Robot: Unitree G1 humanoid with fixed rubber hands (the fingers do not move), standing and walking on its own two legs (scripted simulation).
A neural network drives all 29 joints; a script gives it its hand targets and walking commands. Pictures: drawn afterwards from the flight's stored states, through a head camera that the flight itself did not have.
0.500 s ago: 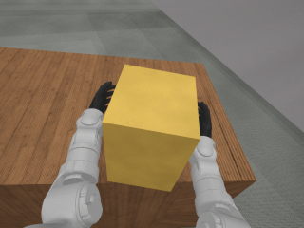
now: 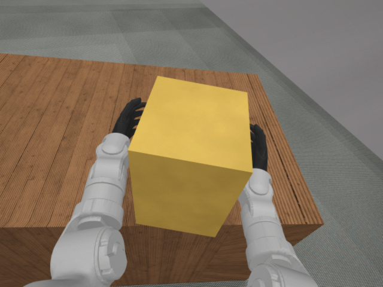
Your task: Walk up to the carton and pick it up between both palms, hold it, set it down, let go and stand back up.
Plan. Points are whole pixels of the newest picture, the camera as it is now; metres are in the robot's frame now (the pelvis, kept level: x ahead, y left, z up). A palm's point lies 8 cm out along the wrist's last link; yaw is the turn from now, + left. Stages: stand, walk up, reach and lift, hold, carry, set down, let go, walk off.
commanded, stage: reach and lift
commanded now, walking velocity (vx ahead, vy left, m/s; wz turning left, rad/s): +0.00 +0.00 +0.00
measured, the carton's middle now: (188, 162) +0.39 +0.03 +0.05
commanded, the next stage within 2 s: none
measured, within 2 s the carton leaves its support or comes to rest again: leaves its support in 0.62 s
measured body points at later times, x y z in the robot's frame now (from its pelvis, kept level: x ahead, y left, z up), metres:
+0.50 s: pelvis -0.02 -0.01 +0.00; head +0.01 +0.03 +0.45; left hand +0.41 +0.16 +0.10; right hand +0.38 -0.13 +0.09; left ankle +0.03 +0.07 -0.75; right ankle -0.03 -0.13 -0.75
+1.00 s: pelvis -0.03 -0.02 +0.00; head -0.07 +0.03 +0.45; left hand +0.39 +0.17 +0.18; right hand +0.38 -0.12 +0.18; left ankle +0.03 +0.07 -0.75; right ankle -0.03 -0.13 -0.75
